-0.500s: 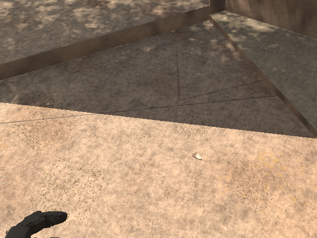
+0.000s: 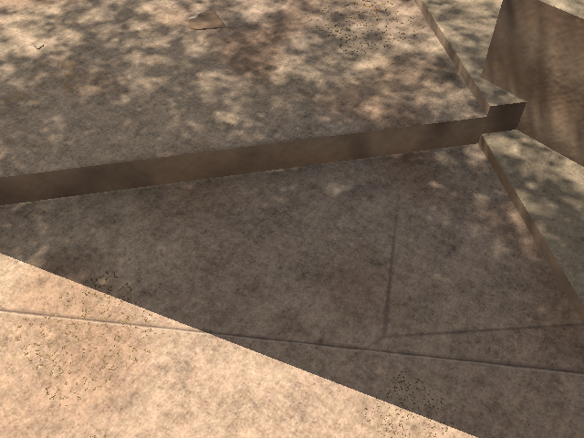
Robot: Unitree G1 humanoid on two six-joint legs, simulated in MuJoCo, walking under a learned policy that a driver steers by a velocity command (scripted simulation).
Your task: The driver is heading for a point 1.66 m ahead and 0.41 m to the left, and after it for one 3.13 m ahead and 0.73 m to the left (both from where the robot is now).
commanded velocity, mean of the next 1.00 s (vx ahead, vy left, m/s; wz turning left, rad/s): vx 0.20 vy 0.00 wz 0.49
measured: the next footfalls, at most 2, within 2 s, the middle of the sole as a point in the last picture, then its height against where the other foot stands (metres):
left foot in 0.02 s outside the picture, level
right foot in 0.44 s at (340, 418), level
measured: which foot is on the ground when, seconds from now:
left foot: up 0.00-0.00, down 0.02-0.44, up 0.46-0.78, down 0.80-1.00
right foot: down 0.00-0.04, up 0.06-0.42, down 0.44-1.00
